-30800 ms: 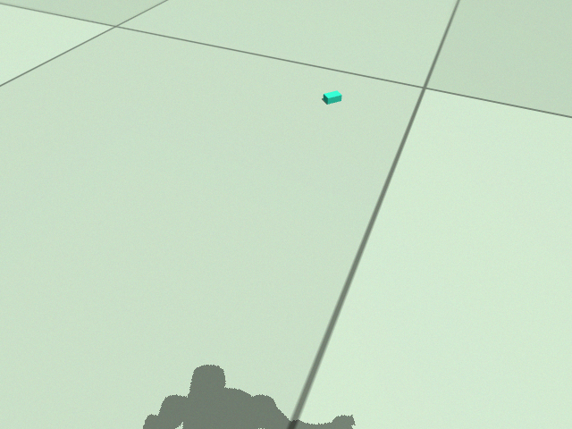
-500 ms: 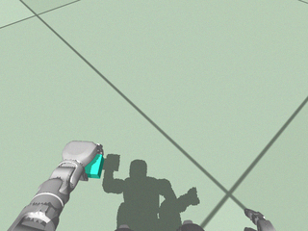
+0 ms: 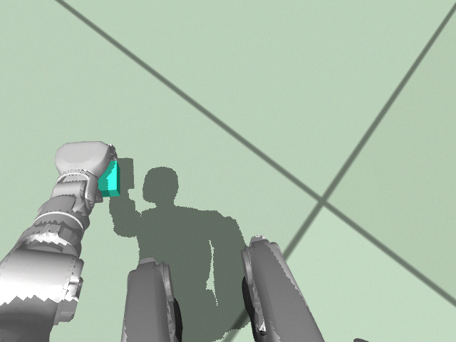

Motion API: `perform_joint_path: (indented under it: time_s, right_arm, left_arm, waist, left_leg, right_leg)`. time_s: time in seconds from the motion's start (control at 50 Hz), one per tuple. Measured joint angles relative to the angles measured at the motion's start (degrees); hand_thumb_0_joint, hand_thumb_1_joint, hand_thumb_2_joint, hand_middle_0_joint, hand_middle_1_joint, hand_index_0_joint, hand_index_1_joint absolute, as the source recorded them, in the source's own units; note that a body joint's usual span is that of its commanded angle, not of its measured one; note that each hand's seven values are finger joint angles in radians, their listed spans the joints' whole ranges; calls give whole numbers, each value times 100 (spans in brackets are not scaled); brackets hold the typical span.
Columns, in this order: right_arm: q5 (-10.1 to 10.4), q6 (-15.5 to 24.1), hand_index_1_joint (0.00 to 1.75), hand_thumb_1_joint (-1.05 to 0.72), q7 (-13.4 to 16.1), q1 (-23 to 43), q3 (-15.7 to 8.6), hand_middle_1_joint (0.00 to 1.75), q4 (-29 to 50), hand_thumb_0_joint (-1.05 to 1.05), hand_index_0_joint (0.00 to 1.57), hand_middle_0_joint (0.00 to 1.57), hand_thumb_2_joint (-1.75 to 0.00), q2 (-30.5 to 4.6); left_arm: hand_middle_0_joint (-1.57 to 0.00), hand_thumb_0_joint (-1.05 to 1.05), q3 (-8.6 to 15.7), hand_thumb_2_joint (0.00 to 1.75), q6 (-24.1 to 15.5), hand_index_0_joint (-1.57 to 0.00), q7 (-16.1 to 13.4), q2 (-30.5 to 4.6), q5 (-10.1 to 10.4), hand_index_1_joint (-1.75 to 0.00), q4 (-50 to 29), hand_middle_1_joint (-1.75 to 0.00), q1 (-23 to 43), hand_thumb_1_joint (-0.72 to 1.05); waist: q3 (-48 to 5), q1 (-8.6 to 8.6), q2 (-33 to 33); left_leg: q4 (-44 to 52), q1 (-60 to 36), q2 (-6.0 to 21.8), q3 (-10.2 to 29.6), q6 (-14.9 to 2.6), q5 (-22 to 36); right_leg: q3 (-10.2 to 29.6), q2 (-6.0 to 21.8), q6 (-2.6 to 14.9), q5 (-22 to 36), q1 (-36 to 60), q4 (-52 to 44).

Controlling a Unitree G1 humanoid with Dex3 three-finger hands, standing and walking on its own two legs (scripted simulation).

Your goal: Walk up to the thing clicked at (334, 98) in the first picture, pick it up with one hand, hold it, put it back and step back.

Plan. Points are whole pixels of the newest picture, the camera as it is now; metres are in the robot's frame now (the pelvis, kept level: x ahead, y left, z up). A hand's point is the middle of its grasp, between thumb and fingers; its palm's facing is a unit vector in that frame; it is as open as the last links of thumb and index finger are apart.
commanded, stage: crouch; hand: left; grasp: from above
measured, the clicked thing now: (91, 180) +0.47 +0.21 -0.16
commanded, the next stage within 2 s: lower in 1.30 s
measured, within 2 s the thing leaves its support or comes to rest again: neither
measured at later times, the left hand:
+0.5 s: hand (112, 184) +0.49 +0.20 -0.28, palm faces -0.44 +0.01 -0.90, open 8.9 cm
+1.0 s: hand (118, 186) +0.51 +0.20 -0.34, palm faces -0.46 +0.01 -0.89, open 8.9 cm
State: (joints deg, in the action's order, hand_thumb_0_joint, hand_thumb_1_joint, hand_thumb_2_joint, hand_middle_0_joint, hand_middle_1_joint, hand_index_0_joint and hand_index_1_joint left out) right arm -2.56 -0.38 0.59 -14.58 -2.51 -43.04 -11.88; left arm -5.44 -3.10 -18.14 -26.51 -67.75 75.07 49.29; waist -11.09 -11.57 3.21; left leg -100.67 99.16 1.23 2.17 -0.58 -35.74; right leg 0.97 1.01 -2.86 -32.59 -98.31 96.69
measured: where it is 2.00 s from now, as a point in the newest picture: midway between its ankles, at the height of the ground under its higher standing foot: (217, 335)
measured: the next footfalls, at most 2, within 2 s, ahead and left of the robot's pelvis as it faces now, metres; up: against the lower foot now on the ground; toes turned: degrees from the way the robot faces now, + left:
none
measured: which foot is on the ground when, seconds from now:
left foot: down 0.00-1.00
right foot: down 0.00-1.00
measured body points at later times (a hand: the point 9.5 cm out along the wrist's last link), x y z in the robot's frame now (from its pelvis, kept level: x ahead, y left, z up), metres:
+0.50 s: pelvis +0.00 -0.01 -0.12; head +0.24 +0.03 +0.25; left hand +0.51 +0.20 -0.23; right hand +0.04 -0.30 -0.23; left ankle +0.07 +0.11 -0.49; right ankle +0.09 -0.15 -0.49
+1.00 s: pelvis -0.02 -0.01 -0.18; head +0.24 +0.04 +0.19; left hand +0.53 +0.20 -0.29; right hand -0.01 -0.28 -0.27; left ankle +0.07 +0.11 -0.49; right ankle +0.09 -0.15 -0.49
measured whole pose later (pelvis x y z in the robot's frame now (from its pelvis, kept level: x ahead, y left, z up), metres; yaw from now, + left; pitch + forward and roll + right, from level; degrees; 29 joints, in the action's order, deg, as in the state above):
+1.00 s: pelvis -0.02 -0.01 -0.18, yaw -3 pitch +36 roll -8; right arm -7.5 0.9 -6.3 -11.1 4.7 -40.8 -14.5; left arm -0.2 -10.1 -19.9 -41.8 -73.8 87.7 65.2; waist -2.6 -18.6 0.0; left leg -134.1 130.7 -0.4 7.8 1.3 -39.3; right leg -1.8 0.0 -3.1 -35.8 -128.4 128.1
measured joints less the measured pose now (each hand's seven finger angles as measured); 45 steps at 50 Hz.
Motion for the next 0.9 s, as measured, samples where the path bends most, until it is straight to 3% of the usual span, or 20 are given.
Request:
perform_joint_path:
  time_s: [0.12, 0.28, 0.42, 0.54, 0.66, 0.9]
  right_arm:
    - [-79, 127, 29, -90, -150, 126, 135, 30, 82, 1, 21, 20, -90, 1]
    - [-232, 254, 29, -90, -345, 390, 183, 30, 166, 1, 21, 20, -90, -105]
    - [-323, 292, 29, -91, -471, 537, 197, 30, 214, 0, 21, 20, -90, -188]
    - [-369, 241, 29, -91, -570, 569, 237, 30, 237, 0, 21, 20, -90, -225]
    - [-390, 148, 29, -91, -626, 474, 314, 30, 231, 0, 21, 20, -90, -262]
    - [-451, 98, 29, -91, -695, 340, 615, 30, 235, 0, 21, 20, -90, -261]
  left_arm:
    - [-84, -1, 135, 24, -221, -87, 62, -195, -123, -27, 91, -31, 222, 18]
    - [-84, -1, 312, 29, -411, -86, -163, -462, -399, -29, 91, -32, 488, 17]
    - [-83, -1, 409, 31, -325, -85, -225, -682, -406, -30, 328, -32, 835, 17]
    - [-83, -1, 471, 31, -361, -85, -52, -888, -308, -31, 514, -33, 1075, 17]
    - [-82, -1, 502, 30, -518, -84, 49, -1057, -380, -31, 677, -33, 1204, 18]
    - [-80, -1, 527, 29, -686, -82, -105, -1393, -554, -32, 1079, -35, 1472, 19]
  waist:
    - [20, -107, -22]
    - [180, -198, -144]
    - [343, -282, -193]
    - [508, -358, -225]
    - [566, -428, -223]
    - [791, -608, -311]
  left_leg:
    - [-757, 892, -52, 90, 24, -135]
    - [-1586, 1756, -125, 242, 109, -277]
    - [-2042, 2161, -149, 321, 180, -361]
    - [-2365, 2345, -111, 377, 203, -435]
    - [-2674, 2577, -100, 428, 213, -482]
    - [-3189, 2986, -137, 533, 197, -413]
  right_leg:
    - [-39, 20, -17, -158, -853, 745]
    - [-123, 46, -10, -338, -1678, 1576]
    - [-159, 40, 21, -429, -2091, 2047]
    - [-183, -22, 18, -453, -2303, 2345]
    - [-206, -60, 11, -462, -2531, 2611]
    - [-258, -94, -23, -366, -2871, 3025]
